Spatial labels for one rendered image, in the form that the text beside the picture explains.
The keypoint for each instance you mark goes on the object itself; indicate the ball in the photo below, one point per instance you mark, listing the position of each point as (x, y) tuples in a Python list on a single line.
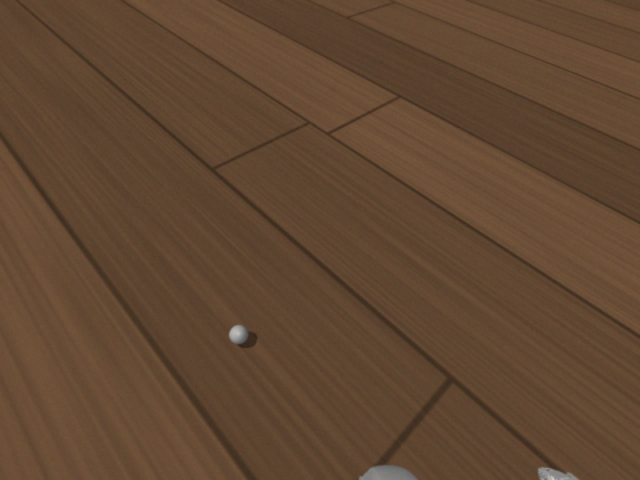
[(238, 334)]

